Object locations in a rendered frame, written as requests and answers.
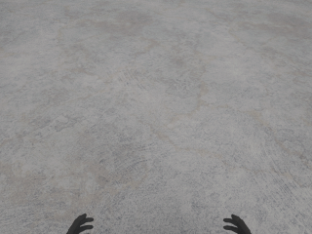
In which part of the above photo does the right robot hand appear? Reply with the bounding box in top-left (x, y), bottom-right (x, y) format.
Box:
top-left (223, 214), bottom-right (252, 234)

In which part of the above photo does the left robot hand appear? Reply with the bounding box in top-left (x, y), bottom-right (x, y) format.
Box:
top-left (66, 214), bottom-right (94, 234)

